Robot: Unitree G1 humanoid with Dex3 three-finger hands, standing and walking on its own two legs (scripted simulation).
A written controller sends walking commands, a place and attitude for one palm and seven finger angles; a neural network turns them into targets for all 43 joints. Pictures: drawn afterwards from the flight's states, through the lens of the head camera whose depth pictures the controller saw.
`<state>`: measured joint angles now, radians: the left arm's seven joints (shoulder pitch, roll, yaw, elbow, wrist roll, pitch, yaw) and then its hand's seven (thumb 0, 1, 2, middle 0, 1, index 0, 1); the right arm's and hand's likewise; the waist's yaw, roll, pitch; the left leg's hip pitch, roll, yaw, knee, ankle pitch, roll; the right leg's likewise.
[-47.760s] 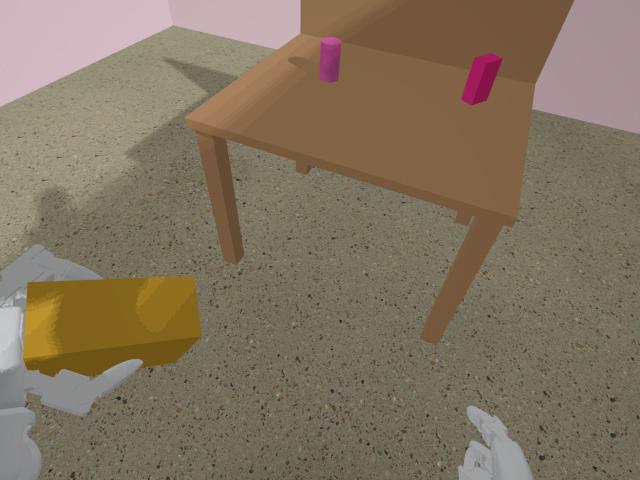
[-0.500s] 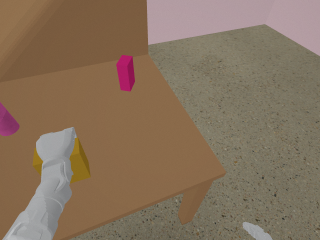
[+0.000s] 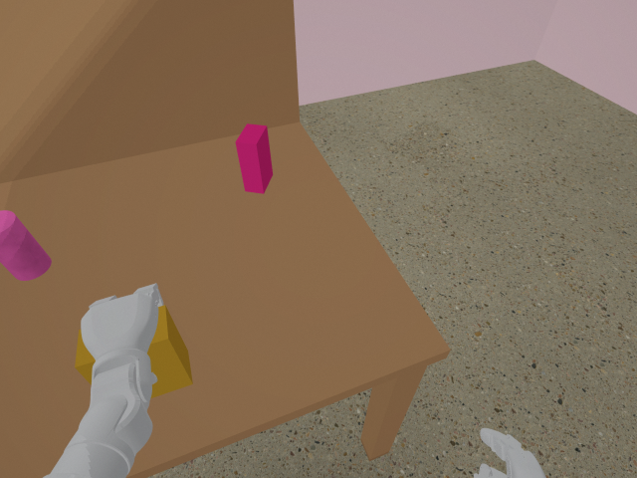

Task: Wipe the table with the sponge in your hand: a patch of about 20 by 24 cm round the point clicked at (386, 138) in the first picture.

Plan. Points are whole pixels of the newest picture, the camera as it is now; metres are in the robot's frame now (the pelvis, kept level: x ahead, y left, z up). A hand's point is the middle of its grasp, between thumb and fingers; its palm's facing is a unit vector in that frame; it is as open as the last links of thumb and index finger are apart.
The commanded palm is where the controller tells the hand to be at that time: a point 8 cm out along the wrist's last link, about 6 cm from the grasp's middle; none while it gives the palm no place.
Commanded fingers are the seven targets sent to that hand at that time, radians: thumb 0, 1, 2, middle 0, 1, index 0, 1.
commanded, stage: wipe back along the first lane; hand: left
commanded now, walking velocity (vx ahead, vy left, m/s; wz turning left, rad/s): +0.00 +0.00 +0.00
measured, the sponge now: (144, 366) +0.28 +0.29 -0.06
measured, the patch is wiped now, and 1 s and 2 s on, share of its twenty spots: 1.00 1.00 1.00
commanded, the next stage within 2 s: lift the sponge slowly off the table in 0.16 s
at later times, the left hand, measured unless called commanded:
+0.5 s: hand (139, 360) +0.26 +0.27 -0.01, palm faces -0.08 -0.07 -0.99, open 10.3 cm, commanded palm +0.23 +0.26 +0.04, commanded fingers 0.00 0.10 1.30 -1.20 -1.60 -1.20 -1.60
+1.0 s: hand (140, 373) +0.24 +0.26 +0.00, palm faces -0.08 -0.12 -0.99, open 10.2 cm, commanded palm +0.22 +0.26 +0.07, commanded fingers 0.00 0.10 1.30 -1.20 -1.60 -1.20 -1.60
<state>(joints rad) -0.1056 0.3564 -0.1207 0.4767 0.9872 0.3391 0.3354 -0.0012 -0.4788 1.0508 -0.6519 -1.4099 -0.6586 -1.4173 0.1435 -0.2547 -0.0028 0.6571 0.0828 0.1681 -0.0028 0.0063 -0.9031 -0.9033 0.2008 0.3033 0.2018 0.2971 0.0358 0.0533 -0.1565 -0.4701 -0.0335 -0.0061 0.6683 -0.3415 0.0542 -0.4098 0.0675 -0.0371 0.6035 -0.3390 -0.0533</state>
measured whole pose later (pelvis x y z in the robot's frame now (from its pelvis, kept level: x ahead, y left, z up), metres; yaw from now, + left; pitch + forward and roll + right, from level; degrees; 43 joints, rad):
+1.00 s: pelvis -0.01 -0.01 +0.01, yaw +0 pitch +3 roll -1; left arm 0.02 0.34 -0.13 0.32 0.96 0.30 0.25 0.00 -0.52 1.05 -0.72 -1.34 -0.72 -1.34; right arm 0.08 -0.25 -0.01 0.68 0.07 0.11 -0.03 0.01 -0.90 -0.90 0.20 0.30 0.20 0.30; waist 0.07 0.07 -0.09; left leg -0.33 -0.03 0.00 0.58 -0.29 0.04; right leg -0.28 0.07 -0.03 0.54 -0.30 -0.07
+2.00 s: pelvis -0.01 -0.03 +0.02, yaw +0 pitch -2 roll +0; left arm 0.01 0.43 -0.10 0.13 0.91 0.34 0.08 0.00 -0.52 1.05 -0.72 -1.32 -0.73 -1.33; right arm 0.03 -0.27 0.01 0.69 0.07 0.10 -0.05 0.01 -0.90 -0.90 0.20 0.30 0.20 0.30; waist 0.09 0.09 -0.03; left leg -0.17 -0.02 -0.01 0.44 -0.24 0.02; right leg -0.12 0.08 -0.02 0.40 -0.25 -0.09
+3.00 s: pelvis -0.02 -0.01 +0.02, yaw +0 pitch -4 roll +0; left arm 0.11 0.47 -0.09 -0.10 0.89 0.37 0.00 0.00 -0.52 1.05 -0.72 -1.32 -0.73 -1.33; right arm -0.01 -0.26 0.04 0.68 0.06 0.10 -0.03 0.01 -0.90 -0.90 0.20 0.30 0.20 0.30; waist 0.11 0.10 -0.01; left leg -0.11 -0.04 0.00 0.40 -0.21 0.05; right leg -0.07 0.06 -0.01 0.36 -0.22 -0.06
